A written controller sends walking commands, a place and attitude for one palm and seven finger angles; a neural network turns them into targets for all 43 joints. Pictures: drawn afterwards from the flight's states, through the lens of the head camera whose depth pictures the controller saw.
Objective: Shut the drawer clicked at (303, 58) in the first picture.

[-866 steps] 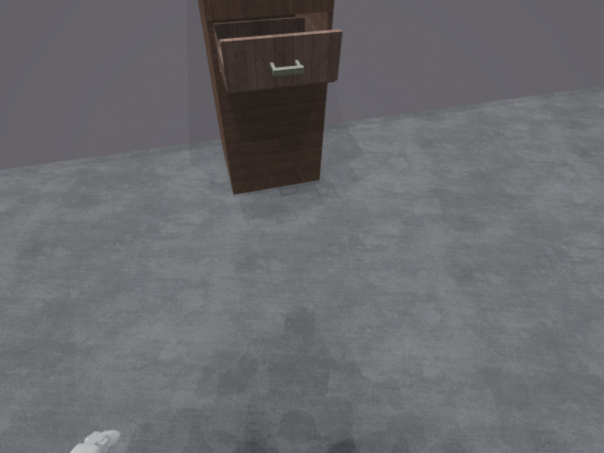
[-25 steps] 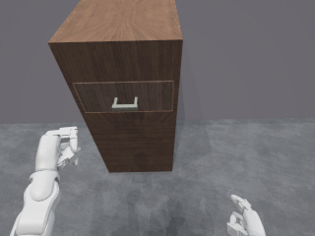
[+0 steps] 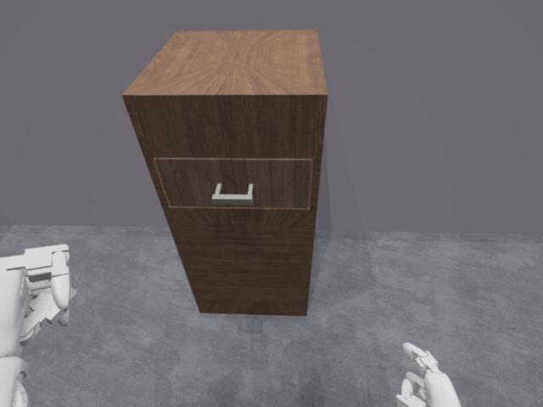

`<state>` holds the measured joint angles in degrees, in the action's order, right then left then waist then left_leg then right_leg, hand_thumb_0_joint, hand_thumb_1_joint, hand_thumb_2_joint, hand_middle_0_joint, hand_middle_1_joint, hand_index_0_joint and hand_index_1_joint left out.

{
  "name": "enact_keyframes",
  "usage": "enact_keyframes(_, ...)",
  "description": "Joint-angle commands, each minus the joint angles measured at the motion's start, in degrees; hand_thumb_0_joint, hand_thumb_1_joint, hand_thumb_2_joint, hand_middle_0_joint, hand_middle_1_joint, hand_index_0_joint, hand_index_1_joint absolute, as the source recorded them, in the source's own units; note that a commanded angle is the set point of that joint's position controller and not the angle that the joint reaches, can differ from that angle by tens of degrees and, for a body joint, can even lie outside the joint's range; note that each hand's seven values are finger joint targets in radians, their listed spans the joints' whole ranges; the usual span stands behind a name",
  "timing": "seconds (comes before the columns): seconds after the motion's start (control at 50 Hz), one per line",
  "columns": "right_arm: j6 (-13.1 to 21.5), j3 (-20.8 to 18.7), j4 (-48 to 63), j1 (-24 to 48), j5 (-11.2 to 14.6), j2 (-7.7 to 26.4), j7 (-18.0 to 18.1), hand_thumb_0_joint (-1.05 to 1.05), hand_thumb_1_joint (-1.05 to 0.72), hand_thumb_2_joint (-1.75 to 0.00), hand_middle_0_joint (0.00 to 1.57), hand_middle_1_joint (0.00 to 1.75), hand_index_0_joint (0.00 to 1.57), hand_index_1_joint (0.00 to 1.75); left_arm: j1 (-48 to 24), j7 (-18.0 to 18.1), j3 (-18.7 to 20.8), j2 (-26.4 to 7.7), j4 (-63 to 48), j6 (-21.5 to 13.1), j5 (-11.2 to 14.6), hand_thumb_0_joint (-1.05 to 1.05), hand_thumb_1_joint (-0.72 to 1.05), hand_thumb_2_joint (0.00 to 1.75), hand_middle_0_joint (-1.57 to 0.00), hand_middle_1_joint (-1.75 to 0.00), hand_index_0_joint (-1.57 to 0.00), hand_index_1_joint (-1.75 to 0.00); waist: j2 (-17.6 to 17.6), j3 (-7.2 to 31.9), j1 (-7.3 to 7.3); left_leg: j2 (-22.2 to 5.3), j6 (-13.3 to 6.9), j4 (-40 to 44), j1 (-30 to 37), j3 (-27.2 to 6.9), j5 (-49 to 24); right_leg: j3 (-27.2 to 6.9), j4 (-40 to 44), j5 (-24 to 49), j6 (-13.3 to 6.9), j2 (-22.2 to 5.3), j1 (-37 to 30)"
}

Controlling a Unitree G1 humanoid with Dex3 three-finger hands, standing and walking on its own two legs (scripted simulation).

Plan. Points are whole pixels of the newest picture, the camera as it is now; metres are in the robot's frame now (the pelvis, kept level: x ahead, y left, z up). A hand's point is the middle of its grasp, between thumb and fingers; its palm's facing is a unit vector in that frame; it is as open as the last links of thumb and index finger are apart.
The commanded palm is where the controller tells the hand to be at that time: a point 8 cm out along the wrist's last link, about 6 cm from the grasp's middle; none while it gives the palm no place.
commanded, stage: draw the hand back to the body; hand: left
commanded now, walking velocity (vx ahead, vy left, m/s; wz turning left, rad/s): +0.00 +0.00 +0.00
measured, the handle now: (233, 193) +0.62 +0.19 -0.08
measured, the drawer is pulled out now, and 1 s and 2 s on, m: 0.00 0.00 0.00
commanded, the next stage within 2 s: step back with the hand held close in 0.08 s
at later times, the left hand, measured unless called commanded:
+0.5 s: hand (79, 308) +0.17 +0.24 +0.15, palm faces +0.32 -0.80 -0.50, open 3.3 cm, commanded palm +0.10 +0.29 +0.17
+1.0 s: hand (36, 369) +0.10 +0.25 +0.15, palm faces +0.38 -0.81 -0.45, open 3.3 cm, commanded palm +0.04 +0.29 +0.17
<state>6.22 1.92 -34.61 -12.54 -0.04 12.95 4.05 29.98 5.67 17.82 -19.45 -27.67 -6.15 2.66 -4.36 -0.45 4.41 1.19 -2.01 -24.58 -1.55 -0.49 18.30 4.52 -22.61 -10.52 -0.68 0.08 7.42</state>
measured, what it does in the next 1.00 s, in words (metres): shifts its weight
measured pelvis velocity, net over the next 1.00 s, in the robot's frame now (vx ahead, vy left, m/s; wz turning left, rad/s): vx -0.09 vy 0.01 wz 0.00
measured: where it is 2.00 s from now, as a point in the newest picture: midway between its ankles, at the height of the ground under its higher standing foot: outside the picture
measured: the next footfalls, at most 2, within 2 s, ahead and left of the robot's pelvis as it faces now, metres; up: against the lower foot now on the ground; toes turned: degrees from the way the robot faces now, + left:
right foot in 1.08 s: -0.01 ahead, -0.11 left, +0.00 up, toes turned +4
right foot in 1.78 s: -0.33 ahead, -0.14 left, +0.00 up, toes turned +0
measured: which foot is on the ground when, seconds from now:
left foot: down 0.00-1.00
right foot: down 0.00-1.00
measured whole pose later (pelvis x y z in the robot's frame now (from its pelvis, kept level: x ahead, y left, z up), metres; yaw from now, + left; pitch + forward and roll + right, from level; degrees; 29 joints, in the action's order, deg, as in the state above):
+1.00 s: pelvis -0.09 +0.01 -0.02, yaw +0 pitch +0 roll -1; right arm 1.8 -0.1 -31.0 -12.6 -0.4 12.9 5.7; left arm 34.2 8.4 21.0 -20.7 -33.1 -13.8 -0.2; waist 0.3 -0.3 -0.5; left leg 2.5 -3.4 -37.2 -21.6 0.5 15.8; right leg 3.1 -32.5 -10.3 0.3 -1.1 26.0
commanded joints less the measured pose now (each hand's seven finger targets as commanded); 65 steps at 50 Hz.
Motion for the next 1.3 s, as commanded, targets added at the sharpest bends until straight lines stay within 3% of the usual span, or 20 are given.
enact_keyframes(0.0,4.0,-2.07,8.33,7.26,-0.1,5.8,0.85,0.0,-0.9,-0.9,0.2,0.3,0.2,0.3,-7.76,0.9,3.48,-7.5,-7.98,-3.17,-0.07,0.0,0.9,0.9,-1.4,-1.6,-1.4,-1.6,2.71,-2.6,-1.26,-2.07,0.73,5.57,-8.67,-1.75,-8.9,-2.83,3.97,-0.66,-0.97,-0.71,-2.27)
enact_keyframes(0.14,5.85,-1.81,8.57,7.63,-0.74,5.53,1.29,0.0,-0.9,-0.9,0.2,0.3,0.2,0.3,-7.18,1.87,5.26,-9.71,-12.52,-4.13,-0.41,0.0,0.9,0.9,-1.4,-1.6,-1.4,-1.6,-0.46,4.43,0.04,-1.51,1.15,5.32,-7.08,-1.68,-12.71,-3.28,2.84,3.6,-1.17,-1.03,-7.52)
enact_keyframes(0.18,6.24,-1.61,8.21,7.86,-0.88,5.17,1.27,0.0,-0.9,-0.9,0.2,0.3,0.2,0.3,-6.6,1.82,5.1,-9.25,-11.84,-3.94,-0.46,0.0,0.9,0.9,-1.4,-1.6,-1.4,-1.6,-1.0,2.22,0.02,-1.56,1.49,5.59,-7.81,-1.77,-13.39,-3.23,3.05,4.4,-1.26,-0.95,-7.22)
enact_keyframes(0.2,4.13,-1.7,10.26,7.3,-0.74,6.42,1.07,0.0,-0.9,-0.9,0.2,0.3,0.2,0.3,-8.81,2.02,11.25,-13.31,-13.33,-6.25,-0.05,0.0,0.9,0.9,-1.4,-1.6,-1.4,-1.6,2.55,-5.2,-3.35,-2.16,0.25,4.29,-14.91,-3.6,-8.5,-9.67,6.04,3.14,-1.36,-4.22,-0.12)
enact_keyframes(0.24,1.95,-2.42,8.99,7.79,-0.83,5.74,0.63,0.0,-0.9,-0.9,0.2,0.3,0.2,0.3,-3.06,1.39,7.46,-8.68,-7.86,-6.3,-0.63,0.0,0.9,0.9,-1.4,-1.6,-1.4,-1.6,5.93,-4.78,-3.73,-1.93,-0.02,1.16,-12.77,-4.04,-7.34,-11.09,9.09,-1.19,-2.14,-6.54,4.49)
enact_keyframes(0.32,0.44,-3.26,9.05,7.19,-1.03,5.97,0.66,0.0,-0.9,-0.9,0.2,0.3,0.2,0.3,1.91,1.69,8.35,-8.76,-10.26,-8.64,-0.56,0.0,0.9,0.9,-1.4,-1.6,-1.4,-1.6,2.43,4.35,-3.85,-2.12,0.41,0.64,-12.1,-3.53,-10.47,-8.96,5.02,4.14,-2.23,-7.39,1.67)
enact_keyframes(0.4,-0.7,-4.18,10.6,7.54,-0.65,6.35,0.87,0.0,-0.9,-0.9,0.2,0.3,0.2,0.3,6.39,2.13,10.16,-10.28,-13.56,-9.36,-0.17,0.0,0.9,0.9,-1.4,-1.6,-1.4,-1.6,0.03,12.74,-3.36,-3.67,1.22,2.16,-12.86,-4.4,-22.03,-5.16,-3.19,15.69,-0.89,-5.19,-4.43)
enact_keyframes(0.5,-1.89,-4.99,11.98,8.03,-0.28,6.39,1.41,0.0,-0.9,-0.9,0.2,0.3,0.2,0.3,7.3,2.03,11.17,-11.07,-14.86,-8.88,0.06,0.0,0.9,0.9,-1.4,-1.6,-1.4,-1.6,1.58,12.22,-3.35,-4.47,2.38,0.97,-15.72,-5.24,-28.82,-4.79,-7.86,21.1,-0.44,-4.38,-3.9)
enact_keyframes(0.58,-2.19,-5.08,12.2,8.18,-0.19,6.82,1.72,0.0,-0.9,-0.9,0.2,0.3,0.2,0.3,5.5,1.86,10.29,-10.3,-13.59,-8.39,-0.26,0.0,0.9,0.9,-1.4,-1.6,-1.4,-1.6,1.15,7.58,-3.53,-5.5,1.77,2.99,-20.26,-6.6,-22.93,-5.19,-9.16,15.52,0.06,-3.67,-1.59)
enact_keyframes(0.66,-2.16,-4.98,12.58,8.17,-0.16,7.29,1.87,0.0,-0.9,-0.9,0.2,0.3,0.2,0.3,3.34,1.92,9.75,-9.82,-13.12,-8.46,-1.17,0.0,0.9,0.9,-1.4,-1.6,-1.4,-1.6,1.23,4.37,-3.75,-6.62,-1.44,5.84,-29.86,-7.94,-4.85,-7.3,-9.96,8.14,0.5,-3.47,-3.62)
enact_keyframes(0.72,-1.97,-4.88,12.89,7.31,-0.06,7.13,1.79,0.0,-0.9,-0.9,0.2,0.3,0.2,0.3,2.14,2.33,9.87,-10.18,-13.12,-8.89,-1.93,0.0,0.9,0.9,-1.4,-1.6,-1.4,-1.6,5.25,2.94,-4.17,-5.55,-2.61,4.71,-33.63,-7.62,8.32,-10.34,-7.22,1.38,0.19,-4.92,-2.52)
enact_keyframes(0.84,-1.5,-4.72,12.59,5.62,-0.45,6.81,1.48,0.0,-0.9,-0.9,0.2,0.3,0.2,0.3,1.28,3.48,9.78,-10.97,-16.34,-10.5,-2.05,0.0,0.9,0.9,-1.4,-1.6,-1.4,-1.6,6.65,4.25,-4.94,-2.6,-1.66,-6.47,-24.79,-5.65,10.78,-15.11,2.28,-15.41,-2.3,-9.66,11.19)
enact_keyframes(0.9,-1.29,-4.48,12.55,5.53,-0.66,6.9,1.89,0.0,-0.9,-0.9,0.2,0.3,0.2,0.3,2.52,4.15,10.34,-11.44,-17.84,-11.2,-1.8,0.0,0.9,0.9,-1.4,-1.6,-1.4,-1.6,2.99,4.77,-5.09,-3.69,-1.7,-2.69,-24.62,-7.33,11.15,-11.78,-0.52,-15.49,-1.56,-7.7,12.0)
enact_keyframes(0.98,-0.36,-4.64,13.53,6.36,-0.67,7.61,2.61,0.0,-0.9,-0.9,0.2,0.3,0.2,0.3,2.47,4.3,11.35,-10.77,-18.03,-11.8,-3.76,0.0,0.9,0.9,-1.4,-1.6,-1.4,-1.6,-8.98,2.7,-4.34,-12.95,-5.65,15.72,-47.32,-18.02,23.48,-5.46,-22.71,-2.86,1.9,1.72,-7.92)
enact_keyframes(1.04,0.06,-5.33,13.46,6.24,-0.61,7.01,2.48,0.0,-0.9,-0.9,0.2,0.3,0.2,0.3,3.6,3.83,12.69,-12.19,-17.04,-11.7,-3.66,0.0,0.9,0.9,-1.4,-1.6,-1.4,-1.6,-0.46,5.02,-3.94,-11.01,-5.21,7.39,-41.67,-13.27,5.09,-7.29,-19.32,7.8,1.5,0.94,-7.97)
enact_keyframes(1.08,0.75,-5.39,13.26,7.26,-0.64,7.26,2.2,0.0,-0.9,-0.9,0.2,0.3,0.2,0.3,3.84,3.19,12.13,-11.43,-15.35,-12.29,-3.68,0.0,0.9,0.9,-1.4,-1.6,-1.4,-1.6,1.17,1.86,-4.16,-8.66,-4.69,5.45,-43.84,-11.66,8.47,-10.12,-14.88,8.41,0.86,-0.2,-7.58)
enact_keyframes(1.12,0.43,-5.26,11.48,6.12,-1.09,7.37,1.34,0.0,-0.9,-0.9,0.2,0.3,0.2,0.3,4.52,2.53,11.32,-11.12,-15.02,-12.69,-2.54,0.0,0.9,0.9,-1.4,-1.6,-1.4,-1.6,1.52,3.0,-4.91,-5.78,-2.45,0.37,-34.15,-8.42,-2.65,-13.86,-9.92,15.16,-1.08,-3.57,0.52)
enact_keyframes(1.16,0.65,-5.31,10.35,5.86,-0.95,6.91,0.85,0.0,-0.9,-0.9,0.2,0.3,0.2,0.3,3.53,2.2,10.05,-11.12,-17.46,-13.0,-1.97,0.0,0.9,0.9,-1.4,-1.6,-1.4,-1.6,2.16,9.82,-5.05,-5.34,-0.88,-3.02,-23.1,-6.75,-17.54,-13.03,-9.7,21.2,-1.06,-4.29,3.54)
enact_keyframes(1.2,0.33,-5.9,10.82,6.04,-0.65,6.79,0.88,0.0,-0.9,-0.9,0.2,0.3,0.2,0.3,5.79,2.15,11.49,-12.36,-17.97,-12.74,-1.6,0.0,0.9,0.9,-1.4,-1.6,-1.4,-1.6,3.83,13.65,-4.61,-5.64,-1.4,-3.66,-20.52,-6.01,-14.55,-12.79,-8.94,15.91,-0.35,-3.82,3.45)
enact_keyframes(1.28,-0.66,-6.03,11.49,5.81,-0.17,6.36,0.81,0.0,-0.9,-0.9,0.2,0.3,0.2,0.3,6.65,2.79,13.86,-14.48,-20.46,-13.12,-1.24,0.0,0.9,0.9,-1.4,-1.6,-1.4,-1.6,7.15,10.76,-5.35,-2.36,-0.92,-8.81,-23.17,-4.41,3.86,-19.04,-1.25,0.43,-2.79,-8.28,9.71)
